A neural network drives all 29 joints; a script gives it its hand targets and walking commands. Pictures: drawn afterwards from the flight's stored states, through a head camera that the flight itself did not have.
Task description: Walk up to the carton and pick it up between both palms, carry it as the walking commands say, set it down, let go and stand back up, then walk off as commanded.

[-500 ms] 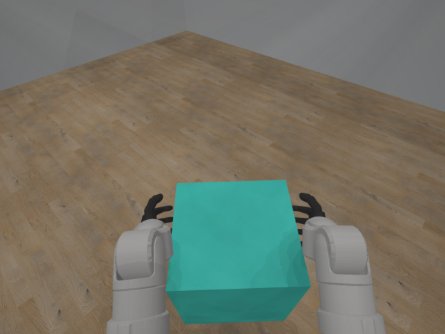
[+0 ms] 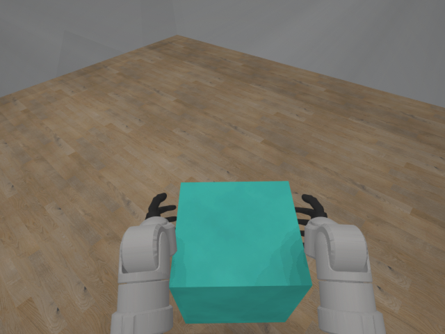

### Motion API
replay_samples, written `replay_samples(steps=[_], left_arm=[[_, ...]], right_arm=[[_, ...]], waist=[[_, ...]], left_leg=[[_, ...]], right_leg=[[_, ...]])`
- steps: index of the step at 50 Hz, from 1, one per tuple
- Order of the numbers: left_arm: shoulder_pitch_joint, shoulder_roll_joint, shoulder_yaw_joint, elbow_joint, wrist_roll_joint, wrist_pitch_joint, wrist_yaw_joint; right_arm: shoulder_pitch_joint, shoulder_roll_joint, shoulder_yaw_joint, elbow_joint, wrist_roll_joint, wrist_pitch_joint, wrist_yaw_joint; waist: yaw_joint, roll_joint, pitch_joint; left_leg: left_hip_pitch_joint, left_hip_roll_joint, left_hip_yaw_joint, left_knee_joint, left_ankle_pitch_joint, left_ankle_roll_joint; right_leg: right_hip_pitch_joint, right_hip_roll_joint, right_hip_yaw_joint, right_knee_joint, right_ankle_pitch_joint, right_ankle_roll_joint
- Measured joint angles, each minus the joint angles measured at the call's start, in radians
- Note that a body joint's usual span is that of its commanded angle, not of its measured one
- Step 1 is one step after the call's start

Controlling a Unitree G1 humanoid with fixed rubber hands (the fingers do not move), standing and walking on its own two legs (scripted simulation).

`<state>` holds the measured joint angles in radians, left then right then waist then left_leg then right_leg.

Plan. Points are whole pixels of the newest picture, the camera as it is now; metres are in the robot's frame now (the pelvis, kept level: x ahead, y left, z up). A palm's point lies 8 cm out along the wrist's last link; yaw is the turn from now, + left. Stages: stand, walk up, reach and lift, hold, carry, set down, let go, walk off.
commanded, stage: carry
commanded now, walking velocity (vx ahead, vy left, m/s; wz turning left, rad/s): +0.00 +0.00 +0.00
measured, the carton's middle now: (235, 255) +0.29 -0.01 -0.01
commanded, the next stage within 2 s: none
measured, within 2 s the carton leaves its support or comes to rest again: neither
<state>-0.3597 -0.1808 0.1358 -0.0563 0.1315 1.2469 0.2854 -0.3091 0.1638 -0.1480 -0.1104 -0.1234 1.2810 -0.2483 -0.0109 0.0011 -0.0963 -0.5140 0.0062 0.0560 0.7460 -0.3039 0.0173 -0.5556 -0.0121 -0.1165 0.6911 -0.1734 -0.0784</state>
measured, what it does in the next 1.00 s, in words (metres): stands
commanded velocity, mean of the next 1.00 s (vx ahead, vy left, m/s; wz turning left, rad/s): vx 0.00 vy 0.00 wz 0.00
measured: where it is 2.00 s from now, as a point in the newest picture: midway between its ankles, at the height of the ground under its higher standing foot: outside the picture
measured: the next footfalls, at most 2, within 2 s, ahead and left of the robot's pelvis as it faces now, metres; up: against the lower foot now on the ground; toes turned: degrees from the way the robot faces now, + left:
none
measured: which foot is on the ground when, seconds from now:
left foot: down 0.00-1.00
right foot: down 0.00-1.00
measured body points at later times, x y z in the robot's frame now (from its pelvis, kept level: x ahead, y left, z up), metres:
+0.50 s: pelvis -0.03 +0.01 +0.00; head -0.05 +0.01 +0.45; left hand +0.28 +0.14 +0.08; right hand +0.26 -0.15 +0.07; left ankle +0.07 +0.11 -0.70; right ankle +0.07 -0.09 -0.71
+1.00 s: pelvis -0.04 +0.02 +0.00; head -0.05 +0.02 +0.45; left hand +0.27 +0.15 +0.08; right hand +0.25 -0.13 +0.07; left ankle +0.07 +0.11 -0.71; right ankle +0.07 -0.09 -0.71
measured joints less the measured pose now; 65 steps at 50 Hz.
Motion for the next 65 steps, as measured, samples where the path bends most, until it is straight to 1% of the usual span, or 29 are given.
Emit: replay_samples(steps=[2, 5, 9, 13, 15, 17, 19, 21, 23, 24, 26, 28, 29, 33, 37, 40, 41, 42, 45, 47, 49, 51, 53, 56, 58, 60, 62, 63, 65], left_arm=[[0.004, 0.002, -0.003, -0.021, -0.006, -0.004, 0.000], [0.021, 0.007, -0.010, -0.052, -0.008, -0.007, -0.011], [0.027, 0.009, -0.021, -0.079, -0.021, 0.008, 0.013], [0.009, 0.003, -0.017, -0.085, -0.006, 0.015, 0.010], [0.006, 0.002, -0.016, -0.079, 0.000, 0.012, 0.005], [0.010, 0.003, -0.014, -0.079, 0.001, 0.007, -0.002], [0.010, 0.003, -0.006, -0.071, 0.003, 0.003, -0.010], [0.011, 0.004, -0.003, -0.066, 0.003, 0.007, -0.011], [0.007, 0.003, -0.004, -0.051, -0.001, 0.003, -0.002], [-0.003, -0.001, 0.002, -0.008, 0.016, -0.014, -0.015], [-0.005, -0.002, 0.001, 0.012, 0.017, -0.023, -0.008], [-0.008, -0.003, 0.001, 0.022, 0.021, -0.033, -0.014], [-0.009, -0.003, 0.002, 0.025, 0.021, -0.041, -0.012], [0.013, 0.005, -0.012, -0.036, -0.001, -0.037, -0.007], [0.019, 0.006, -0.014, -0.041, -0.003, -0.037, -0.008], [0.011, 0.004, -0.025, -0.041, -0.006, -0.028, 0.018], [-0.001, 0.000, -0.015, -0.003, 0.018, -0.045, -0.004], [-0.006, -0.002, -0.010, 0.016, 0.027, -0.057, -0.009], [0.010, 0.004, -0.020, -0.019, 0.013, -0.057, -0.010], [0.016, 0.005, -0.017, -0.031, 0.016, -0.057, -0.022], [0.015, 0.005, -0.014, -0.023, 0.016, -0.057, -0.022], [0.007, 0.002, -0.001, 0.025, 0.033, -0.078, -0.038], [0.008, 0.003, -0.003, 0.030, 0.027, -0.082, -0.026], [0.006, 0.002, -0.010, 0.052, 0.039, -0.100, -0.034], [-0.001, 0.000, -0.005, 0.075, 0.053, -0.116, -0.048], [0.017, 0.005, -0.020, 0.047, 0.032, -0.114, -0.030], [0.032, 0.011, -0.031, 0.020, 0.015, -0.109, -0.024], [0.036, 0.012, -0.031, 0.015, 0.016, -0.106, -0.029], [0.027, 0.009, -0.008, 0.051, 0.040, -0.122, -0.061]], right_arm=[[0.005, -0.001, 0.005, -0.024, 0.019, -0.003, -0.019], [0.012, -0.003, 0.024, -0.052, 0.031, 0.001, -0.035], [0.006, -0.001, 0.017, -0.055, 0.025, 0.003, -0.017], [-0.001, 0.001, 0.010, -0.057, 0.017, -0.003, -0.004], [-0.007, 0.002, 0.005, -0.056, 0.010, -0.002, -0.001], [-0.007, 0.003, 0.011, -0.057, 0.008, 0.000, -0.005], [-0.006, 0.003, 0.019, -0.053, 0.008, 0.000, -0.013], [-0.001, 0.002, 0.024, -0.050, 0.007, 0.004, -0.013], [-0.001, 0.000, 0.015, -0.035, 0.008, -0.004, -0.008], [-0.005, 0.002, 0.003, 0.001, -0.014, -0.021, 0.019], [-0.001, 0.001, -0.001, 0.018, -0.016, -0.029, 0.018], [-0.001, 0.000, -0.004, 0.022, -0.021, -0.037, 0.027], [-0.003, 0.001, -0.004, 0.023, -0.017, -0.041, 0.016], [0.011, -0.002, 0.020, -0.033, 0.005, -0.034, -0.006], [0.008, -0.002, 0.024, -0.034, -0.007, -0.028, 0.003], [0.009, -0.002, 0.007, -0.017, -0.017, -0.046, 0.033], [0.000, 0.000, -0.008, 0.019, -0.036, -0.065, 0.059], [-0.003, 0.002, -0.012, 0.033, -0.039, -0.071, 0.056], [0.012, -0.003, 0.013, -0.011, -0.012, -0.060, 0.019], [0.016, -0.004, 0.027, -0.027, -0.007, -0.052, 0.007], [0.012, -0.003, 0.025, -0.019, -0.015, -0.049, 0.012], [0.000, 0.000, 0.009, 0.028, -0.041, -0.068, 0.046], [0.006, -0.001, 0.012, 0.037, -0.042, -0.078, 0.043], [0.013, -0.003, 0.006, 0.050, -0.053, -0.099, 0.061], [0.008, -0.002, -0.005, 0.068, -0.066, -0.113, 0.081], [0.023, -0.006, 0.012, 0.036, -0.039, -0.107, 0.046], [0.033, -0.008, 0.030, 0.007, -0.019, -0.095, 0.014], [0.033, -0.008, 0.032, 0.004, -0.019, -0.090, 0.016], [0.022, -0.006, 0.016, 0.045, -0.043, -0.106, 0.058]], waist=[[-0.005, -0.004, 0.017], [-0.007, -0.011, 0.025], [-0.003, -0.014, 0.016], [0.004, -0.028, 0.016], [0.002, -0.025, 0.014], [-0.006, -0.013, 0.009], [-0.011, -0.012, 0.009], [-0.008, -0.019, 0.003], [0.007, -0.014, 0.003], [0.010, -0.013, -0.002], [0.009, -0.008, 0.002], [0.001, 0.001, 0.006], [-0.002, 0.002, 0.010], [-0.001, -0.002, 0.032], [0.012, -0.010, 0.036], [0.018, -0.022, 0.021], [0.016, -0.021, 0.015], [0.012, -0.017, 0.014], [-0.002, -0.002, 0.016], [-0.002, -0.002, 0.019], [0.003, -0.003, 0.017], [0.008, -0.001, 0.010], [0.012, -0.003, 0.009], [0.015, 0.000, -0.002], [0.006, 0.005, -0.004], [-0.002, 0.007, 0.002], [-0.005, 0.006, 0.009], [-0.005, 0.005, 0.012], [-0.002, -0.002, 0.011]], left_leg=[[0.003, -0.004, -0.007, -0.021, 0.061, 0.004], [0.007, -0.006, -0.007, -0.051, 0.082, 0.000], [0.002, -0.006, -0.004, -0.086, 0.103, 0.002], [-0.014, -0.010, 0.002, -0.049, 0.015, 0.020], [-0.021, -0.007, -0.001, -0.032, 0.018, 0.028], [-0.024, 0.001, -0.004, -0.033, 0.087, 0.018], [-0.028, 0.001, 0.000, -0.024, 0.102, 0.011], [-0.032, -0.009, 0.007, -0.016, 0.088, 0.011], [-0.040, -0.007, 0.008, -0.004, 0.068, 0.006], [-0.044, -0.009, 0.004, 0.006, 0.030, -0.001], [-0.047, -0.004, 0.001, 0.019, -0.004, 0.004], [-0.046, 0.001, -0.007, 0.018, 0.017, 0.014], [-0.044, 0.003, -0.007, 0.009, 0.065, 0.018], [-0.037, 0.001, 0.001, -0.011, 0.096, 0.021], [-0.022, -0.007, 0.012, -0.052, 0.106, 0.017], [-0.036, -0.016, 0.012, -0.024, 0.016, 0.010], [-0.035, -0.016, 0.010, -0.023, 0.015, 0.016], [-0.033, -0.014, 0.007, -0.026, 0.033, 0.022], [-0.030, -0.007, 0.001, -0.039, 0.124, 0.028], [-0.023, -0.007, 0.006, -0.043, 0.112, 0.027], [-0.015, -0.011, 0.012, -0.056, 0.111, 0.026], [-0.007, -0.014, 0.015, -0.070, 0.117, 0.024], [-0.002, -0.016, 0.019, -0.076, 0.108, 0.018], [-0.016, -0.013, 0.014, -0.028, 0.009, 0.010], [-0.018, -0.010, 0.008, -0.026, 0.036, 0.021], [-0.013, -0.009, 0.006, -0.034, 0.091, 0.026], [-0.006, -0.010, 0.009, -0.038, 0.086, 0.024], [-0.001, -0.012, 0.012, -0.046, 0.082, 0.024], [0.012, -0.015, 0.018, -0.062, 0.082, 0.021]], right_leg=[[0.002, -0.004, -0.008, -0.009, 0.008, 0.002], [0.001, -0.007, -0.011, -0.027, -0.003, 0.011], [-0.004, -0.009, -0.015, -0.064, 0.015, 0.011], [-0.002, -0.019, -0.021, -0.091, 0.078, 0.004], [-0.011, -0.024, -0.034, -0.067, 0.046, 0.009], [-0.033, -0.025, -0.040, -0.006, -0.067, 0.039], [-0.049, -0.021, -0.007, 0.104, -0.140, 0.060], [0.000, -0.022, 0.030, 0.078, -0.141, 0.055], [0.001, -0.018, 0.034, 0.052, -0.046, 0.041], [-0.001, -0.019, 0.032, 0.052, -0.039, 0.036], [0.003, -0.017, 0.024, 0.043, -0.039, 0.033], [0.005, -0.018, 0.007, 0.040, -0.042, 0.036], [0.004, -0.020, 0.002, 0.046, -0.048, 0.038], [-0.004, -0.017, 0.017, 0.068, -0.130, 0.045], [0.009, -0.016, 0.035, 0.026, -0.065, 0.034], [0.003, -0.026, 0.036, 0.005, -0.002, 0.039], [0.006, -0.027, 0.032, 0.004, -0.004, 0.041], [0.009, -0.026, 0.027, 0.003, -0.008, 0.043], [0.007, -0.022, 0.018, 0.023, -0.053, 0.052], [0.005, -0.020, 0.027, 0.037, -0.101, 0.052], [0.007, -0.020, 0.037, 0.034, -0.099, 0.047], [0.014, -0.018, 0.046, 0.018, -0.065, 0.044], [0.022, -0.019, 0.051, 0.000, -0.024, 0.045], [0.017, -0.019, 0.044, -0.006, -0.008, 0.044], [0.014, -0.020, 0.035, 0.000, -0.018, 0.046], [0.013, -0.020, 0.031, 0.013, -0.030, 0.050], [0.014, -0.019, 0.038, 0.023, -0.061, 0.053], [0.015, -0.019, 0.042, 0.024, -0.074, 0.051], [0.026, -0.019, 0.050, 0.005, -0.043, 0.046]])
